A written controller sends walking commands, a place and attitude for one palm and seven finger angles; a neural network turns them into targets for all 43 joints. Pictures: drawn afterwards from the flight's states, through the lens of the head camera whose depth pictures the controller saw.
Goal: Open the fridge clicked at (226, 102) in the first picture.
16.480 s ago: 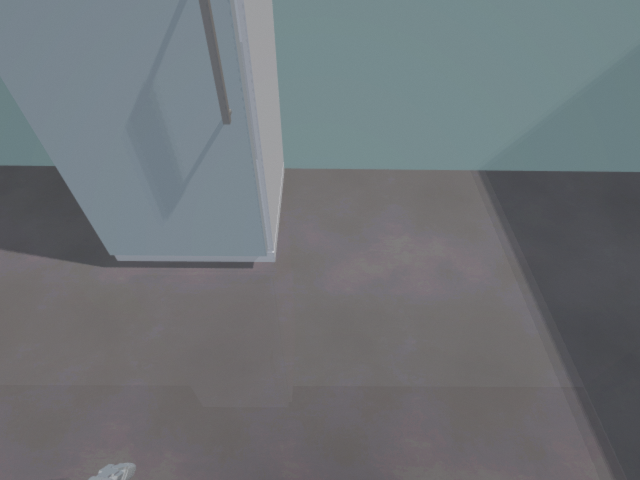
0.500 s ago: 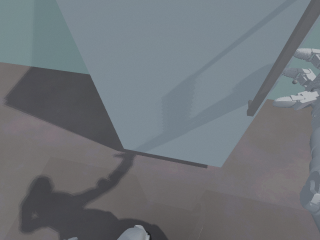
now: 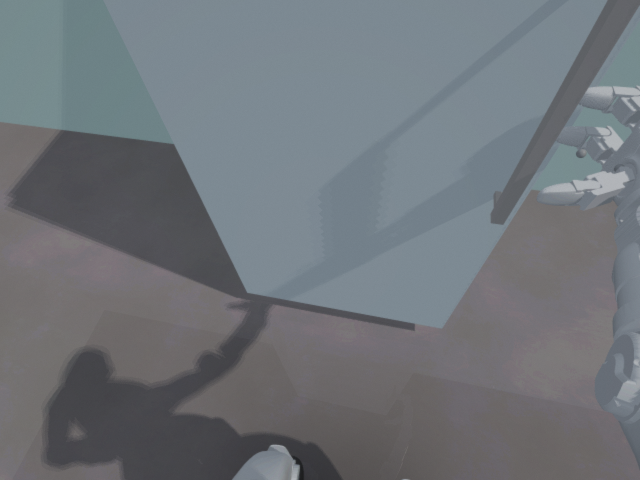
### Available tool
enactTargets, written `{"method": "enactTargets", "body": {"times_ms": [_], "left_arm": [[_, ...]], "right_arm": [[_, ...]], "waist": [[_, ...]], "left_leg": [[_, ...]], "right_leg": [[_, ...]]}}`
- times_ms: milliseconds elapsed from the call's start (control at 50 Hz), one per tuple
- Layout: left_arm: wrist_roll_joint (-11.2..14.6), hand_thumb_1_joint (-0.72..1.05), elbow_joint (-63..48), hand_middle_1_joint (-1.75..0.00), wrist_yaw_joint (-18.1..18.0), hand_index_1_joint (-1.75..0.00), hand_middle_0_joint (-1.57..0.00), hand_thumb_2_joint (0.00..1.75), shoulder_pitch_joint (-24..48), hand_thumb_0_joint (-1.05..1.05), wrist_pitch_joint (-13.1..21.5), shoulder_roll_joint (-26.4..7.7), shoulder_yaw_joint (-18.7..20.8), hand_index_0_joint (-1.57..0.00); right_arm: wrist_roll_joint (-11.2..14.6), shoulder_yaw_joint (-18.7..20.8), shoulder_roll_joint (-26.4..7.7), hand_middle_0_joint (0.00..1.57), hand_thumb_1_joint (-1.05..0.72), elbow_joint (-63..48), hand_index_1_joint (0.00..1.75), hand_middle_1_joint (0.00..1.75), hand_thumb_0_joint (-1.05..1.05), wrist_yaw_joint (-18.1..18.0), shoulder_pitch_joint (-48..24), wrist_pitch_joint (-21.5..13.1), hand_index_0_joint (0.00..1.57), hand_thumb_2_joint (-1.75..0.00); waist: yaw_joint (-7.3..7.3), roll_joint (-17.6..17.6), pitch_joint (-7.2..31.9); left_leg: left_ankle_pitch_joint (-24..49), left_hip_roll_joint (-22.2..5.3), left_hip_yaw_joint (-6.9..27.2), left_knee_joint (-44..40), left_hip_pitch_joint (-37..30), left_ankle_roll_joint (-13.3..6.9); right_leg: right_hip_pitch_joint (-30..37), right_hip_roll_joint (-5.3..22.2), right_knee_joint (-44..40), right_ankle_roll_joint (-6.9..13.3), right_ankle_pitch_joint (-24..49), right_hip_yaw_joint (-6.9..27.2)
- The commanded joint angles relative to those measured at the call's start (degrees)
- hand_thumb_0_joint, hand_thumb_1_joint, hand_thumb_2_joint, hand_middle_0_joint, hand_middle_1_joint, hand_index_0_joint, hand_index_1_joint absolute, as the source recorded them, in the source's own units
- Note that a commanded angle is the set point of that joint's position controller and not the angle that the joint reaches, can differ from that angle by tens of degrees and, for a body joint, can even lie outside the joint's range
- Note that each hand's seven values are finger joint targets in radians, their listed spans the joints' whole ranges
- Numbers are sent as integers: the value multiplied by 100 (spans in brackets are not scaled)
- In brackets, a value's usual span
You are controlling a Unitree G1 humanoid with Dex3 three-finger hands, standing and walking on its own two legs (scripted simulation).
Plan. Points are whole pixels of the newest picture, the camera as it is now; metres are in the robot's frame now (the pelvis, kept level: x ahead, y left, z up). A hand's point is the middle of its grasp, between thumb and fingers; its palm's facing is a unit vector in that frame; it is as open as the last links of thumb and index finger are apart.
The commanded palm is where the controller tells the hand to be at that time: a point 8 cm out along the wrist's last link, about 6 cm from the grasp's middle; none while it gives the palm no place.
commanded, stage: slide the fingers in behind the handle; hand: right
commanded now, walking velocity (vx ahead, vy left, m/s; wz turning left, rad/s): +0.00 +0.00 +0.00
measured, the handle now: (547, 119) +0.54 -0.19 +0.14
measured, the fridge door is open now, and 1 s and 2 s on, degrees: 0 0 0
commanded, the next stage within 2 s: grip the handle and tug to test in 1.48 s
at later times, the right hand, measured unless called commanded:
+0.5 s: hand (555, 156) +0.49 -0.19 +0.13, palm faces +0.04 +1.00 +0.02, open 14.0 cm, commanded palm +0.46 -0.23 +0.13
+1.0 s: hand (530, 154) +0.49 -0.16 +0.13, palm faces +0.04 +1.00 +0.02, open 14.0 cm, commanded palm +0.46 -0.21 +0.13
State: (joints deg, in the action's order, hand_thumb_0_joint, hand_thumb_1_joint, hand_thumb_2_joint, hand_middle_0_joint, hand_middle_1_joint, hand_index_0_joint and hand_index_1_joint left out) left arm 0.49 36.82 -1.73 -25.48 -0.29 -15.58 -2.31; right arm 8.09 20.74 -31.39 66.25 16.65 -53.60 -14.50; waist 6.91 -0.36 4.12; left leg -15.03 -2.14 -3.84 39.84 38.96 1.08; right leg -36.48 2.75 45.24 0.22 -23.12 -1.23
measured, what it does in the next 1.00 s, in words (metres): stands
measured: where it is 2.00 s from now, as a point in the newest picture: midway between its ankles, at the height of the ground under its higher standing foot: outside the picture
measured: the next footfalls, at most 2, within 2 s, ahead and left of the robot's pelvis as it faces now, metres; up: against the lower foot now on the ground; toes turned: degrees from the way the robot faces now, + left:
none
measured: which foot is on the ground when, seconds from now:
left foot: down 0.00-1.00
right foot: down 0.00-1.00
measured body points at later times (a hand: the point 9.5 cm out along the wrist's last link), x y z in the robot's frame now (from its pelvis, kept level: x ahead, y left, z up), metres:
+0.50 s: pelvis +0.02 +0.01 +0.01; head +0.09 +0.00 +0.45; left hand +0.07 +0.27 -0.11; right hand +0.48 -0.24 +0.13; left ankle +0.04 +0.14 -0.71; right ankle -0.02 -0.11 -0.71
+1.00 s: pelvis +0.01 +0.01 +0.01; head +0.08 +0.01 +0.45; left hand +0.04 +0.27 -0.11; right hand +0.48 -0.22 +0.13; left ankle +0.04 +0.14 -0.71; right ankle -0.02 -0.11 -0.71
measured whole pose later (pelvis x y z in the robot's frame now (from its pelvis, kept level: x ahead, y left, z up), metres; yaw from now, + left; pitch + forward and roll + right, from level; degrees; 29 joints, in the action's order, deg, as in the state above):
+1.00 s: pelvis +0.01 +0.01 +0.01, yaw +1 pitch +12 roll +1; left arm 0.8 36.5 -1.3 -22.8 -0.3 -15.0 -1.3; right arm 7.7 18.9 -21.9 59.3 10.0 -47.3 -14.6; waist 5.6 -1.0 4.2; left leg -15.7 -1.7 -2.8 38.7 34.6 0.6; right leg -30.6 3.0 41.9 -0.4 -23.0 -2.3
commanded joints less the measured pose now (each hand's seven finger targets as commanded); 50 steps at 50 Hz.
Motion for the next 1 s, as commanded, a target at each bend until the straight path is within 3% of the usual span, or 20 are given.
{"method": "enactTargets", "body": {"times_ms": [0, 40, 60, 120, 180, 220, 260, 340, 480, 540, 600, 640, 680, 720, 800, 840, 860, 900, 940, 980], "left_arm": [[10, 90, -512, -30, -93, -30, -20, 90, -535, 0, 163, -994, 381, -20], [24, 90, -553, -30, -96, -30, -20, 90, -487, 0, 158, -973, 390, -20], [27, 90, -567, -30, -87, -30, -20, 90, -460, 0, 166, -946, 373, -20], [13, 90, -593, -30, -84, -30, -20, 90, -425, 0, 171, -920, 391, -20], [38, 90, -595, -30, -72, -30, -20, 90, -363, 0, 173, -896, 408, -20], [59, 90, -609, -30, -97, -30, -20, 90, -342, 0, 165, -913, 413, -20], [64, 90, -596, -30, -96, -30, -20, 90, -295, 0, 161, -873, 399, -20], [56, 90, -599, -30, -105, -30, -20, 90, -291, 0, 158, -880, 424, -20], [53, 90, -585, -30, -81, -30, -20, 90, -214, 0, 146, -844, 420, -20], [44, 90, -609, -30, -77, -30, -20, 90, -229, 0, 135, -852, 429, -20], [40, 90, -569, -30, -90, -30, -20, 90, -213, 0, 126, -839, 417, -20], [40, 90, -610, -30, -70, -30, -20, 90, -165, 0, 149, -816, 429, -20], [45, 90, -579, -30, -64, -30, -20, 90, -161, 0, 157, -806, 414, -20], [48, 90, -556, -30, -67, -30, -20, 90, -202, 0, 156, -828, 430, -20], [27, 90, -541, -30, -75, -30, -20, 90, -220, 0, 160, -841, 432, -20], [29, 90, -572, -30, -44, -30, -20, 90, -188, 0, 189, -799, 443, -20], [25, 90, -559, -30, -33, -30, -20, 90, -207, 0, 191, -806, 444, -20], [34, 90, -534, -30, -28, -30, -20, 90, -211, 0, 184, -803, 433, -20], [35, 90, -525, -30, -43, -30, -20, 90, -207, 0, 179, -844, 430, -20], [33, 90, -520, -30, -50, -30, -20, 90, -184, 0, 201, -819, 418, -20]], "right_arm": [[111, 171, -1020, 30, 50, -1480, 120, 120, 0, -30, -2481, -352, 30, -30], [89, 425, -1298, 30, 50, -1646, 120, 120, 0, -125, -2338, -403, 30, -30], [80, 321, -1172, 30, 50, -1644, 120, 120, 0, -158, -2365, -404, 30, -30], [-62, 454, -1391, 30, 50, -2046, 120, 120, 0, -304, -2410, -527, 30, -30], [19, 282, -1043, 30, 50, -1977, 120, 120, 0, -280, -2101, -462, 30, -30], [91, 399, -1146, 30, 50, -2046, 120, 120, 0, -248, -2002, -418, 30, -30], [112, 83, -726, 30, 50, -1903, 120, 120, 0, -217, -1967, -301, 30, -30], [117, 169, -776, 30, 50, -1978, 120, 120, 0, -278, -1908, -284, 30, -30], [82, -49, -511, 30, 50, -2057, 120, 120, 0, -366, -2089, -294, 30, -30], [74, 152, -713, 30, 50, -2147, 120, 120, 0, -433, -2018, -331, 30, -30], [30, 94, -695, 30, 50, -2012, 120, 120, 0, -468, -2109, -350, 30, -30], [27, 58, -590, 30, 50, -2180, 120, 120, 0, -486, -2030, -395, 30, -30], [29, -81, -446, 30, 50, -2149, 120, 120, 0, -494, -2091, -381, 30, -30], [52, 20, -505, 30, 50, -2024, 120, 120, 0, -535, -2028, -374, 30, -30], [7, 105, -612, 30, 50, -1954, 120, 120, 0, -601, -2036, -357, 30, -30], [5, -72, -358, 30, 50, -2221, 120, 120, 0, -613, -2034, -420, 30, -30], [13, 14, -409, 30, 50, -2153, 120, 120, 0, -641, -1882, -416, 30, -30], [46, -196, -144, 30, 50, -1985, 120, 120, 0, -649, -1963, -379, 30, -30], [1, 79, -490, 30, 50, -1817, 120, 120, 0, -706, -1999, -346, 30, -30], [-64, -81, -373, 30, 50, -1868, 120, 120, 0, -743, -2294, -372, 30, -30]], "waist": [[73, -526, 2127], [-40, -475, 2299], [-4, -432, 2182], [-85, -747, 2435], [-66, -515, 2342], [-96, -480, 2403], [-15, -469, 2143], [-84, -378, 2276], [-28, -365, 2170], [-116, -284, 2458], [-52, -256, 2182], [-136, -488, 2429], [-75, -515, 2326], [-72, -237, 2300], [-95, -160, 2251], [-124, -446, 2421], [-161, -364, 2399], [-25, -120, 2038], [-108, -114, 2026], [-21, -189, 1968]], "left_leg": [[1098, 368, 72, -242, -1326, -247], [1280, 361, 111, -211, -1560, -239], [1299, 364, 110, -220, -1590, -221], [1554, 357, 121, -141, -1665, -238], [1747, 365, 123, -187, -1786, -223], [1935, 359, 144, -185, -1922, -224], [1908, 352, 124, -235, -1792, -211], [1960, 337, 136, -234, -1916, -214], [2022, 323, 142, -236, -1899, -209], [2206, 315, 169, -191, -2151, -209], [2126, 309, 164, -220, -2096, -212], [2163, 313, 185, -201, -2133, -219], [2087, 318, 166, -226, -2027, -221], [2104, 331, 152, -233, -2080, -216], [2009, 317, 160, -244, -2145, -218], [2075, 320, 167, -225, -2078, -223], [2076, 331, 150, -221, -2075, -232], [1943, 332, 124, -287, -1976, -212], [1733, 309, 170, -306, -2048, -209], [1557, 304, 176, -331, -1934, -200]], "right_leg": [[1077, -150, -723, 65, 1619, 251], [1062, -153, -718, 58, 1731, 215], [987, -157, -741, 62, 1687, 200], [1231, -153, -708, 39, 2071, 211], [1235, -145, -715, 39, 2172, 156], [1228, -141, -718, 55, 2302, 125], [1204, -153, -736, 58, 2216, 100], [1233, -171, -741, 63, 2236, 94], [1237, -193, -742, 65, 2229, 93], [1231, -212, -732, 72, 2356, 82], [1108, -209, -738, 85, 2225, 75], [1257, -225, -738, 64, 2304, 60], [1271, -217, -747, 54, 2236, 64], [1215, -201, -763, 70, 2235, 88], [1097, -216, -801, 82, 2086, 71], [1301, -214, -783, 54, 2258, 62], [1304, -202, -787, 45, 2287, 75], [1139, -198, -823, 63, 2059, 62], [943, -223, -877, 67, 1729, 46], [956, -231, -900, 70, 1562, 59]]}}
